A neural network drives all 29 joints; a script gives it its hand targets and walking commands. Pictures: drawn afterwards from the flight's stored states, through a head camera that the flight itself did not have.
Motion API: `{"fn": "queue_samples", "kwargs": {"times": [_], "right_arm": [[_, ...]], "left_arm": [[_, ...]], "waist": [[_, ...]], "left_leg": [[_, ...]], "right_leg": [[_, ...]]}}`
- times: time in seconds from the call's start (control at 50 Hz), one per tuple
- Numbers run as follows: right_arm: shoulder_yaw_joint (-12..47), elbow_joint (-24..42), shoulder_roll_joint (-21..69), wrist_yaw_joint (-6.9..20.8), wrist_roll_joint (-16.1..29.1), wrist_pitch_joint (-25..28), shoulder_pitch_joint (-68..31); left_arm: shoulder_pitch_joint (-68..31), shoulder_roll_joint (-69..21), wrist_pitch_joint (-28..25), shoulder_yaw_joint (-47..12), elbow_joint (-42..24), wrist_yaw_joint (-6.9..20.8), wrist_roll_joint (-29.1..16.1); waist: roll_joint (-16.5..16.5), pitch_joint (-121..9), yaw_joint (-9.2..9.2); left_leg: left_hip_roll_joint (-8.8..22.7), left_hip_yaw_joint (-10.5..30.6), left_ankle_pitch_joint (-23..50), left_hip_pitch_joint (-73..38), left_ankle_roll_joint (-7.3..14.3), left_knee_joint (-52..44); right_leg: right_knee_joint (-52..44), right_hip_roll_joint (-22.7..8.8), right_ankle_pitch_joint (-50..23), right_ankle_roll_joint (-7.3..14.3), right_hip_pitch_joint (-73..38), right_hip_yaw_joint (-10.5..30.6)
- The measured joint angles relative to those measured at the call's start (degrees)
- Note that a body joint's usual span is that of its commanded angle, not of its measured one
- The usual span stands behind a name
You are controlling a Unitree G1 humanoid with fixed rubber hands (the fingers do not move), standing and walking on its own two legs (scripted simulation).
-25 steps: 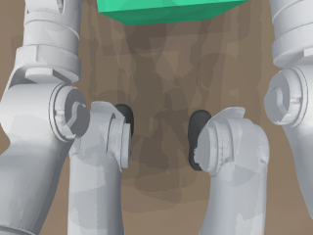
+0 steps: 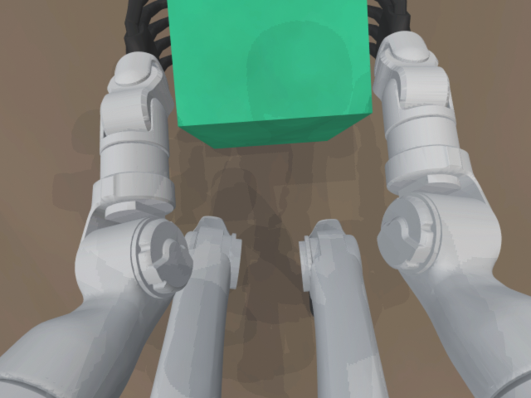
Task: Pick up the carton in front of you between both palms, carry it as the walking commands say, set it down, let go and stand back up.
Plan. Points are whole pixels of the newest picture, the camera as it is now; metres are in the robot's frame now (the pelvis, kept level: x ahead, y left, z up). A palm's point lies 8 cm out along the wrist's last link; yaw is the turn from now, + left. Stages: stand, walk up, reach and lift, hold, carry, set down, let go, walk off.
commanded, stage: reach and lift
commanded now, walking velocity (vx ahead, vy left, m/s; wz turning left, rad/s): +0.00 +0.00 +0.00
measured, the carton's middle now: (267, 65) +0.54 +0.00 -0.14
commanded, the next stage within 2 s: none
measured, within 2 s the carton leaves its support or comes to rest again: neither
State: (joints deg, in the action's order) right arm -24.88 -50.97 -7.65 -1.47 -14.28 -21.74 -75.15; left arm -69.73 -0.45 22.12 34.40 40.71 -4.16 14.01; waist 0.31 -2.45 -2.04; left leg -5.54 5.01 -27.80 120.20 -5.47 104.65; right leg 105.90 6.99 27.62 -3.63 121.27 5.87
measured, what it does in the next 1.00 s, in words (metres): rises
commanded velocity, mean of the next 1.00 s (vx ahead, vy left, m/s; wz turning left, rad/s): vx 0.00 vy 0.00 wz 0.00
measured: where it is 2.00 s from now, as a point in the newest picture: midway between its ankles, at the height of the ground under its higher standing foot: (266, 291)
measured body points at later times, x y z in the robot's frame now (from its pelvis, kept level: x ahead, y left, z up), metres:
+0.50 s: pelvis +0.04 +0.00 +0.11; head +0.25 -0.01 +0.51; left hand +0.51 +0.15 +0.07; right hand +0.52 -0.15 +0.06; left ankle +0.12 +0.14 -0.43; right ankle +0.12 -0.13 -0.43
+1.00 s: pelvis +0.08 +0.01 +0.25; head +0.18 +0.00 +0.69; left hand +0.45 +0.15 +0.22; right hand +0.45 -0.15 +0.21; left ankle +0.12 +0.14 -0.43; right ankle +0.12 -0.13 -0.43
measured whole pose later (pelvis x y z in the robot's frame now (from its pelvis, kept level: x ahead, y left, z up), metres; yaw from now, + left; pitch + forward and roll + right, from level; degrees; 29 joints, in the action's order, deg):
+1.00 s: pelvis +0.08 +0.01 +0.25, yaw -1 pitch +22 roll +0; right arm -21.0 -33.9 6.2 -1.5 -13.1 -21.6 -29.5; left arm -28.4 -8.7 21.8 22.6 30.9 -1.8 13.9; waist 0.1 -11.2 -0.9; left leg -4.0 7.6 -21.7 54.3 -2.4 54.5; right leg 55.0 4.4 21.8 -1.8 54.5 7.8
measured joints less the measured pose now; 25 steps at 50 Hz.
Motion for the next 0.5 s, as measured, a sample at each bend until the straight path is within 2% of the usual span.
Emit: {"fn": "queue_samples", "kwargs": {"times": [0.12, 0.26, 0.5], "right_arm": [[-1.3, 2.8, 1.3, 0.5, -1.2, -1.6, 0.5], [-0.5, 7.2, 3.7, 0.6, -0.9, -3.6, 7.4], [0.3, 11.5, 8.0, 0.3, -0.1, -2.3, 21.5]], "left_arm": [[0.3, -0.2, 2.1, -0.1, -2.7, 0.8, 0.9], [6.4, -1.9, 3.9, -2.0, -5.8, 1.0, 0.8], [18.9, -4.5, 1.7, -5.3, -6.6, 1.3, -0.2]], "waist": [[0.1, -1.1, 0.28], [-0.3, -5.5, 0.48], [-0.3, -10.7, 0.53]], "left_leg": [[-0.5, 0.6, 1.7, -2.3, -0.2, -4.2], [-0.4, 1.0, 1.3, -7.2, 0.2, -9.1], [0.2, 1.0, 0.5, -23.0, 1.4, -20.1]], "right_leg": [[-4.3, -0.1, -1.6, 0.0, -2.5, 0.0], [-9.6, -0.4, -1.0, 0.0, -7.7, 0.2], [-20.5, -1.0, -0.2, 0.5, -23.5, 1.0]]}}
